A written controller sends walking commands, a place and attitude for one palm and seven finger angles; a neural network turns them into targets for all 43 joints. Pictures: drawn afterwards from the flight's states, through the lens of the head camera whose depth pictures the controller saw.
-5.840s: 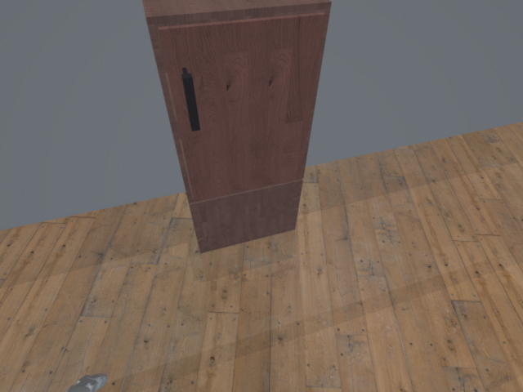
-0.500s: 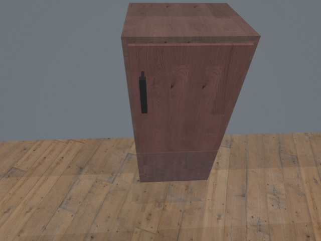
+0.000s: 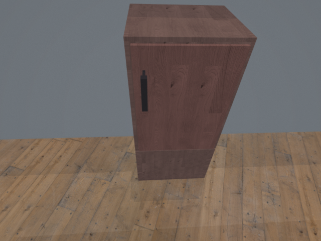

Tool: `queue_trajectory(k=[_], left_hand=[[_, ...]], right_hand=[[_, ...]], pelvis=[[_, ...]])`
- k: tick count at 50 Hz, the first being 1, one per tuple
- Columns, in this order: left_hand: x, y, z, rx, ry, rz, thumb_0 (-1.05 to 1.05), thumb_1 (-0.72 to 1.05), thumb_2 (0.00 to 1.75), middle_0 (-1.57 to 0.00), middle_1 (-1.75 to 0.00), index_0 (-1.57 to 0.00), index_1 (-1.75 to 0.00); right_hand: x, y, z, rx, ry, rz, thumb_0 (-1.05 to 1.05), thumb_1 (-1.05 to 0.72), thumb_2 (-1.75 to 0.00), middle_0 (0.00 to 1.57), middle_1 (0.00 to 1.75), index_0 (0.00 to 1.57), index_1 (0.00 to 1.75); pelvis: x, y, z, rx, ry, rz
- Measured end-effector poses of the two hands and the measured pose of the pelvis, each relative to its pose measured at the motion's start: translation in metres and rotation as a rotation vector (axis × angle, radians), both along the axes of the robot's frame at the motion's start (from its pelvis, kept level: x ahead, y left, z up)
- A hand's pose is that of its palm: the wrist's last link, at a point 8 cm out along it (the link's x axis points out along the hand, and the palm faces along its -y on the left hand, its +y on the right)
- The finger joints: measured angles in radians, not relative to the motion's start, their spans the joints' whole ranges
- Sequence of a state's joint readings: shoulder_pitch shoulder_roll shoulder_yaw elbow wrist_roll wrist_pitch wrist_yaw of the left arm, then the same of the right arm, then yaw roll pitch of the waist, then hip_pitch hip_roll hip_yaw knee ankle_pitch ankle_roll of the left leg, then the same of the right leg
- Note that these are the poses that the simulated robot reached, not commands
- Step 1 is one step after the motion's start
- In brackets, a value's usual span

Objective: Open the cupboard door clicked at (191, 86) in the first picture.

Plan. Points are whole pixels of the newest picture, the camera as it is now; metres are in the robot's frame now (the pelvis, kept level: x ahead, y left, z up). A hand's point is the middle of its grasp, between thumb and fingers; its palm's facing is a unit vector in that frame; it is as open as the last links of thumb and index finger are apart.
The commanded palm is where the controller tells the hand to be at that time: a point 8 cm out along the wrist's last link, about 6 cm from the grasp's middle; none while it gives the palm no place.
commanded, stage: shuffle to correct the standing spot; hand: left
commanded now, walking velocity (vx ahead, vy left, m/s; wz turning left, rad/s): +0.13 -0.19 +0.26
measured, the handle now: (144, 91) +0.64 +0.09 +0.03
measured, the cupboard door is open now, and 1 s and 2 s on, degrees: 0 0 0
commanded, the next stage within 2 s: come to a stop and stand still in 0.90 s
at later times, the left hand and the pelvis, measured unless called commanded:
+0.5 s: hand out of the picture -0.05 +0.10 -0.19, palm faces +0.13 -0.99 -0.10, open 7.4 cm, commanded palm none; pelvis +0.01 -0.04 -0.01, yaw +5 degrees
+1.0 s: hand out of the picture +0.08 +0.02 -0.17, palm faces +0.13 -0.97 -0.19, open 7.4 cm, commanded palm none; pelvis +0.09 -0.14 +0.00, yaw +5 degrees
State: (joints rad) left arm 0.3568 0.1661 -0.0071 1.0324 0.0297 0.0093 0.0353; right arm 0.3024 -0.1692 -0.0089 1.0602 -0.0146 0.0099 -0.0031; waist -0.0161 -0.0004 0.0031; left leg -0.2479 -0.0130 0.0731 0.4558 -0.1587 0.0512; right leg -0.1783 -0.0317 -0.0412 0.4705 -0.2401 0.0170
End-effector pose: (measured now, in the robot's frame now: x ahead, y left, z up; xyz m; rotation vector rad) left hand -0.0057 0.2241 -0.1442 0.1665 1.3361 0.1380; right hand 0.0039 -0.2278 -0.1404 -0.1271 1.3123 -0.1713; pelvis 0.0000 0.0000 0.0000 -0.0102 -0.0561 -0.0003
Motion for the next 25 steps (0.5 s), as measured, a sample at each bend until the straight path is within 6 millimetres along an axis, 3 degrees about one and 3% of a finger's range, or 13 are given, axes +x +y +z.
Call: queue_trajectory(k=[6, 11, 17, 22, 25], left_hand=[[-0.035, -0.01, 0.0, -0.011, 0.097, 0.029, 0.0, 0.91, 0.89, -0.2, -0.3, -0.2, -0.29], [-0.06, -0.027, 0.005, -0.009, 0.131, 0.091, 0.0, 0.91, 0.9, -0.2, -0.3, -0.2, -0.29], [-0.08, -0.051, 0.001, -0.023, 0.145, 0.173, 0.0, 0.91, 0.9, -0.2, -0.3, -0.2, -0.29], [-0.069, -0.064, -0.014, -0.077, 0.129, 0.179, 0.0, 0.91, 0.9, -0.2, -0.3, -0.2, -0.29], [-0.055, -0.069, -0.023, -0.105, 0.125, 0.148, 0.0, 0.91, 0.89, -0.2, -0.3, -0.2, -0.29]], right_hand=[[-0.03, -0.007, -0.004, 0.0, 0.08, -0.038, 0.0, -0.91, -0.9, 0.21, 0.3, 0.2, 0.3], [-0.038, -0.027, -0.005, -0.009, 0.121, -0.031, 0.0, -0.91, -0.9, 0.21, 0.3, 0.2, 0.3], [-0.017, -0.046, 0.005, -0.034, 0.1, 0.018, 0.0, -0.91, -0.9, 0.2, 0.3, 0.2, 0.3], [0.009, -0.044, 0.002, -0.051, 0.032, 0.059, 0.0, -0.91, -0.9, 0.2, 0.3, 0.19, 0.3], [0.014, -0.04, -0.004, -0.051, 0.002, 0.046, 0.0, -0.91, -0.9, 0.2, 0.3, 0.19, 0.3]], pelvis=[[-0.002, -0.009, 0.0, 0.005, 0.011, 0.009], [-0.004, -0.024, 0.001, -0.002, 0.013, 0.035], [-0.001, -0.039, 0.003, 0.003, 0.023, 0.083], [0.005, -0.038, -0.005, -0.017, 0.03, 0.103], [0.008, -0.04, -0.012, -0.001, 0.032, 0.086]])
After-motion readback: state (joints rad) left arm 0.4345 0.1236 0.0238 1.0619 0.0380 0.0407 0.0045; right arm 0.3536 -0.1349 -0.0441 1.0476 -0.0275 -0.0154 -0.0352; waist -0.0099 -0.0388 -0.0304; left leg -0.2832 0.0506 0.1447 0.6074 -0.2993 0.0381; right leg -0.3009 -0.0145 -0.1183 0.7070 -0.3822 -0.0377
